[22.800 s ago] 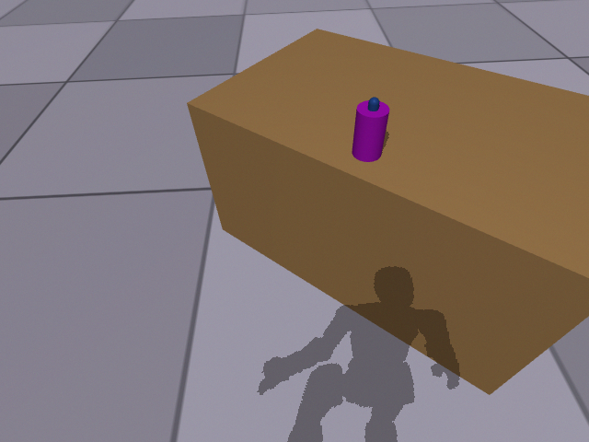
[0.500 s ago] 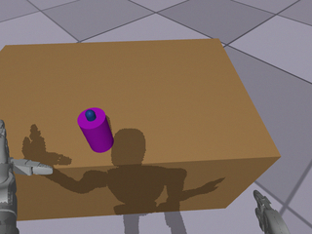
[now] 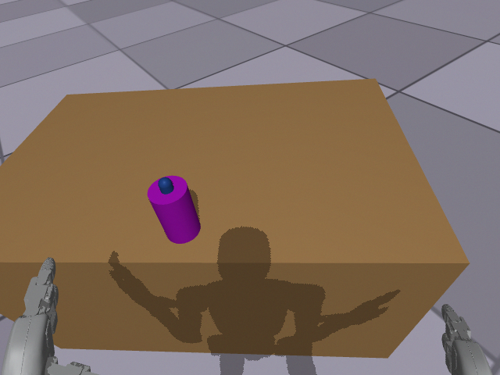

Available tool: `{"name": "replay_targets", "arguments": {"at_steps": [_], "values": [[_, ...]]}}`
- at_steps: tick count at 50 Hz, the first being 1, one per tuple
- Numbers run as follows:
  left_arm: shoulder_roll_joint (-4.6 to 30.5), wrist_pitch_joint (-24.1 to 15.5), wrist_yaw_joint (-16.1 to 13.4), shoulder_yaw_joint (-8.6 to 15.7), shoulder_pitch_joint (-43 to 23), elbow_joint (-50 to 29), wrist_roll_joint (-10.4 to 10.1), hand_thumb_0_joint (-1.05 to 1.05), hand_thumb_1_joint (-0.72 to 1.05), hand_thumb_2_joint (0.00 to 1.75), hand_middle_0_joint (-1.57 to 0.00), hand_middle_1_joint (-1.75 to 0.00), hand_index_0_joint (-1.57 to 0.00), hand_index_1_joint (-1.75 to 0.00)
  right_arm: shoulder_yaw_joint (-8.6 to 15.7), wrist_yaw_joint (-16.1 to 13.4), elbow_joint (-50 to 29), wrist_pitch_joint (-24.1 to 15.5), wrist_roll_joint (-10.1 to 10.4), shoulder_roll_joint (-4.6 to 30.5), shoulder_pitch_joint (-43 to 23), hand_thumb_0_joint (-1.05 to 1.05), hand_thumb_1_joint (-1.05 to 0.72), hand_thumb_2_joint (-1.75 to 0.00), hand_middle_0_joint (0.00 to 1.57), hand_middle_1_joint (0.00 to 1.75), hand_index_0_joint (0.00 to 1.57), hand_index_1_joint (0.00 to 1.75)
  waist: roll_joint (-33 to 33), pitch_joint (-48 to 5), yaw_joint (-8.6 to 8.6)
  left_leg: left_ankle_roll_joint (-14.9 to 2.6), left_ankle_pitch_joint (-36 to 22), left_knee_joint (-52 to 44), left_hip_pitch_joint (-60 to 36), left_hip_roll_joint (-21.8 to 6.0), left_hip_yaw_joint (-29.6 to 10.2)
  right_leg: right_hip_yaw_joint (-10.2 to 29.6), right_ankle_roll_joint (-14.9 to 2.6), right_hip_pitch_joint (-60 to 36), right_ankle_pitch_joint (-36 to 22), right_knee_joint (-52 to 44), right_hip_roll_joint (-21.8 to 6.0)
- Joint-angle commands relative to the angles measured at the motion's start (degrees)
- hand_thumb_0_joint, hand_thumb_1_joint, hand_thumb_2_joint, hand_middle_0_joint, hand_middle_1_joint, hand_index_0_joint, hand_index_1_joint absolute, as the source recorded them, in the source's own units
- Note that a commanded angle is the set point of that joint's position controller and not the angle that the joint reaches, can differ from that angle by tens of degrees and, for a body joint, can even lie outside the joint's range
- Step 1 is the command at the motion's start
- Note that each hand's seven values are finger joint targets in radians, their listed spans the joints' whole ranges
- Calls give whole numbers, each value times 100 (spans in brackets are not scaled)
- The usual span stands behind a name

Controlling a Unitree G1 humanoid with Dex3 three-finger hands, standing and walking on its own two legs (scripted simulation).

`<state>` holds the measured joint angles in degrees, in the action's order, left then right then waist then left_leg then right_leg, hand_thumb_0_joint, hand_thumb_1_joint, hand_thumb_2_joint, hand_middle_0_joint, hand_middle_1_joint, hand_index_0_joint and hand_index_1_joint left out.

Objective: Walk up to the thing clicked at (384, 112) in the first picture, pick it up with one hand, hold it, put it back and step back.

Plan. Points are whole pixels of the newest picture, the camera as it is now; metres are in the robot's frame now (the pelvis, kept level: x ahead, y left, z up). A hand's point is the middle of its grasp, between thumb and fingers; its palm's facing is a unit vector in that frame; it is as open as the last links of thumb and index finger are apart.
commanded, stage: sink last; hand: left
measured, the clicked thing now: (174, 206) +0.46 +0.21 +0.00
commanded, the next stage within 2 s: home in 0.24 s
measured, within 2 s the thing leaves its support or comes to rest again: neither
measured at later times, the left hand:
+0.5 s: hand (69, 350) +0.17 +0.29 +0.03, palm faces +0.38 -0.82 -0.43, open 17.4 cm
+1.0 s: hand (167, 365) +0.17 +0.18 -0.07, palm faces +0.08 -0.98 -0.18, open 17.6 cm
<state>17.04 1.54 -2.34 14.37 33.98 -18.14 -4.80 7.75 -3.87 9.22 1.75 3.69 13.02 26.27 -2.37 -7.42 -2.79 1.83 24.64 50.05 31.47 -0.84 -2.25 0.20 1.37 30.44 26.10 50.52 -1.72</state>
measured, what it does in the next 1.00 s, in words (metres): stands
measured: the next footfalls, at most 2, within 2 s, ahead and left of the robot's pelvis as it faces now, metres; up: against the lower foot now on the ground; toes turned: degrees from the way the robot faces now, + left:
none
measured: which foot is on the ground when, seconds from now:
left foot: down 0.00-1.00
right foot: down 0.00-1.00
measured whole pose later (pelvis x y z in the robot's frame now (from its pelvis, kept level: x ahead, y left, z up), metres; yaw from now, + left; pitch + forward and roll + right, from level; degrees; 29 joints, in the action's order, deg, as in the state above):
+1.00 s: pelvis +0.00 +0.01 -0.01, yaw -1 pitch +9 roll +0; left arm 11.0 3.3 -3.5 0.4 26.2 4.0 -1.9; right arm -0.2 -4.5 5.4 1.4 1.5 11.1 26.4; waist 1.0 -6.8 0.4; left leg 1.1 27.0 55.8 38.1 -1.1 -1.2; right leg 1.4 2.1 37.0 27.4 55.1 -1.4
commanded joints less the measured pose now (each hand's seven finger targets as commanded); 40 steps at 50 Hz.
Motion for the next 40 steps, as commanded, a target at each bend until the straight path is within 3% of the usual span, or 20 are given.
{"name": "replay_targets", "arguments": {"at_steps": [1, 5, 6, 9, 10, 11, 14, 16, 18, 19, 20, 23, 24, 27, 30, 34, 36, 37, 40], "values": [[1121, -390, -55, 900, -526, -996, -3, 0, -49, 2, -4, -4, -5, -4, 438, -106, -947, -397, -45, 663, 101, 0, 57, -4, 6, 5, 5, 5, 424, 208, 169, -262, -332, -675, -71, 193, 473, -102, -18, 250, -407, -1126, 77], [1216, -440, -60, 1099, -458, -689, 17, 0, -50, 2, -4, -5, -5, -4, 428, -93, -1151, -459, -69, 710, 17, 0, 55, -5, 6, 5, 5, 5, 387, 36, 75, -254, -545, -620, -29, 207, 476, -97, -31, 107, -633, -1015, 68], [1250, -455, -68, 1152, -469, -544, 11, 0, -52, 2, -5, -5, -5, -5, 353, -86, -977, -433, -77, 628, 21, 0, 53, -5, 6, 5, 5, 5, 313, 152, 3, -249, -460, -603, 96, 223, 489, -48, -38, 133, -515, -1037, 42], [1407, -478, -103, 1379, -674, -241, 29, 0, -53, 2, -6, -6, -7, -5, 511, -103, -1240, -495, -108, 800, -254, 0, 52, -5, 6, 5, 5, 5, 336, 18, 12, -252, -285, -625, 113, 205, 462, -55, -49, 128, -262, -1020, 62], [1456, -508, -130, 1428, -716, -178, 25, 0, -54, 3, -6, -6, -6, -5, 421, -98, -1254, -490, -100, 745, -191, 0, 51, -6, 6, 5, 5, 5, 260, 9, -17, -246, -231, -641, 149, 210, 458, -62, -64, 119, -190, -1015, 64], [1453, -530, -133, 1445, -658, 191, 22, 0, -55, 3, -6, -6, -6, -5, 406, -94, -1214, -488, -87, 741, -206, 0, 52, -5, 6, 5, 5, 5, 343, 269, 17, -248, -91, -670, 241, 199, 446, -52, -59, 220, -1, -1038, 60], [1498, -640, -147, 1459, -893, 348, 22, 0, -55, 3, -6, -6, -6, -6, 469, -138, -1154, -507, -120, 799, -149, 0, 50, -6, 6, 5, 5, 5, 401, 82, 86, -249, -253, -530, 194, 191, 455, 162, -26, 168, -48, -1104, 7], [1461, -675, -174, 1360, -973, 240, 48, 0, -56, 4, -6, -6, -6, -6, 499, -153, -1183, -585, -122, 851, -222, 0, 50, -6, 6, 5, 5, 5, 222, 115, 121, -243, -52, -558, 212, 191, 478, 292, -31, 255, 251, -1164, -9], [1492, -734, -227, 1366, -989, 41, 79, 0, -51, 8, -5, -6, -5, -6, 479, -175, -1264, -655, -121, 871, -222, 0, 41, -14, 11, 13, 11, 13, 42, -264, 85, -244, -135, -725, 0, 176, 455, 19, -81, 95, -60, -985, 96], [1420, -743, -242, 1262, -935, 105, 88, 0, -53, 7, -5, -6, -5, -6, 383, -179, -1273, -689, -109, 818, -218, 0, 33, -22, 11, 16, 11, 16, 18, -166, 91, -247, -96, -800, 24, 167, 433, -95, -92, 104, -136, -910, 132], [1458, -772, -261, 1321, -917, 189, 92, 0, -56, 5, -5, -5, -5, -5, 265, -167, -1203, -700, -104, 739, -84, 0, 25, -30, 12, 16, 12, 16, 71, -139, 99, -255, -224, -784, 18, 161, 431, -114, -98, 65, -290, -899, 149], [1179, -792, -253, 1059, -723, 585, 113, 0, -57, 5, -5, -6, -5, -5, -104, -134, -1146, -710, -95, 439, -170, 0, 1, -45, 12, 17, 12, 17, 58, 16, 26, -241, -434, -806, 112, 139, 412, -189, -113, 60, -521, -780, 170], [1041, -809, -233, 881, -721, 561, 114, 0, -56, 6, -5, -6, -5, -6, -309, -121, -1120, -697, -107, 282, -167, 0, -7, -46, 12, 17, 12, 17, -26, -12, 23, -239, -477, -780, 100, 147, 414, -188, -114, 92, -549, -789, 167], [710, -806, -169, 432, -703, 732, 142, 0, -53, 7, -5, -6, -5, -6, -617, -88, -1060, -703, -132, 88, -240, 0, -27, -55, 14, 20, 14, 20, -42, 64, 48, -242, -546, -717, 153, 157, 449, -170, -113, 188, -627, -774, 164], [537, -736, -134, 141, -604, 844, 180, 0, -52, 8, -5, -6, -6, -6, -227, -113, -1076, -712, -180, 498, -146, 0, -45, -64, 16, 22, 16, 22, 51, -150, 213, -224, -584, -724, -37, 107, 399, -228, -111, 245, -691, -671, 209], [291, -564, -123, -337, -708, 909, 242, 0, -55, 6, -5, -6, -5, -5, -21, -134, -1095, -663, -202, 723, -82, 0, -71, -80, 18, 27, 18, 27, 253, -353, 357, -203, -1088, -582, -165, 56, 308, -293, -115, 285, -1134, -476, 245], [176, -464, -133, -548, -764, 964, 266, 0, -56, 6, -5, -6, -5, -5, -142, -130, -1192, -614, -201, 639, -136, 0, -86, -88, 20, 29, 20, 29, 209, -497, 326, -187, -1296, -492, -175, 58, 300, -281, -126, 269, -1309, -412, 226], [178, -433, -130, -643, -946, 884, 271, 0, -60, 3, -4, -5, -5, -5, -214, -116, -1179, -600, -183, 582, -190, 0, -89, -90, 20, 30, 20, 30, 134, -329, 320, -184, -1070, -544, -90, 46, 281, -284, -135, 363, -1091, -426, 220], [143, -357, -165, -750, -975, 943, 298, 0, -58, 4, -5, -5, -5, -5, -453, -121, -1269, -527, -194, 370, -182, 0, -90, -90, 20, 30, 20, 30, -2, -469, 221, -159, -927, -535, 22, 48, 268, -263, -162, 292, -940, -371, 194]]}}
